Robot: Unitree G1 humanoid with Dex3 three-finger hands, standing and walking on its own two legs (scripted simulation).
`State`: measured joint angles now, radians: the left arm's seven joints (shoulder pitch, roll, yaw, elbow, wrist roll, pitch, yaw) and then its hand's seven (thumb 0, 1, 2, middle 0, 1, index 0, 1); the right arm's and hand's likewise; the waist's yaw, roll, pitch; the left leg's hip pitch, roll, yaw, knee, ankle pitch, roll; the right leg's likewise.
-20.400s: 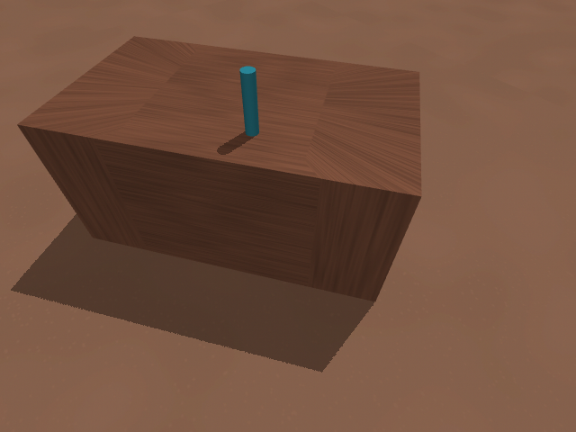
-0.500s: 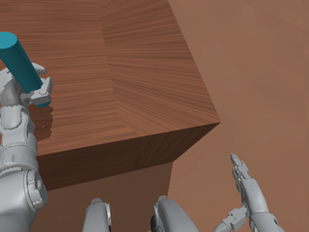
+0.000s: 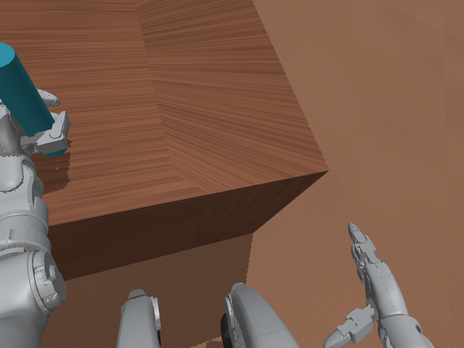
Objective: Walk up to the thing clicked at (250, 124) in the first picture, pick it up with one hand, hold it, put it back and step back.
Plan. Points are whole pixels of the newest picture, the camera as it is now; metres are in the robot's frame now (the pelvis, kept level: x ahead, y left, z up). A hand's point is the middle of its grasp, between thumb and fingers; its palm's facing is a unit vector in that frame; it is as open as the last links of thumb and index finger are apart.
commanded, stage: lower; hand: left
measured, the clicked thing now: (30, 110) +0.50 +0.24 +0.04
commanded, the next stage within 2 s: loosen in 0.14 s
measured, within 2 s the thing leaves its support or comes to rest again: neither
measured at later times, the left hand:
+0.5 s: hand (51, 122) +0.50 +0.23 +0.01, palm faces +0.22 -0.98 +0.02, open 6.1 cm
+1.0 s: hand (41, 118) +0.50 +0.24 +0.01, palm faces +0.25 -0.97 +0.02, open 15.8 cm
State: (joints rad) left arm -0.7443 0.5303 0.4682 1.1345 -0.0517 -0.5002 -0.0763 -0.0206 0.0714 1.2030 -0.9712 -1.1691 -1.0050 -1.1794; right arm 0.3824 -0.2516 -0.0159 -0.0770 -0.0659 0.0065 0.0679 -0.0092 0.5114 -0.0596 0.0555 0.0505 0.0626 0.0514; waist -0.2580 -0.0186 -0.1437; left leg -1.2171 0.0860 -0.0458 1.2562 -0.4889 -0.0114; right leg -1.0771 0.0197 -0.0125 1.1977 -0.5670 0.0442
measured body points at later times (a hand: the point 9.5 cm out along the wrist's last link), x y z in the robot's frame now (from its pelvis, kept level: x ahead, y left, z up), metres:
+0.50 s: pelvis -0.01 +0.00 -0.01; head +0.14 +0.06 +0.41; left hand +0.48 +0.28 +0.01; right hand +0.16 -0.26 +0.02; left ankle +0.04 +0.12 -0.63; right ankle +0.00 -0.15 -0.63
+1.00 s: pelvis +0.00 +0.00 -0.01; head +0.15 +0.06 +0.41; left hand +0.48 +0.29 +0.01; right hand +0.17 -0.26 +0.03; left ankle +0.04 +0.12 -0.63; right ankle +0.00 -0.15 -0.63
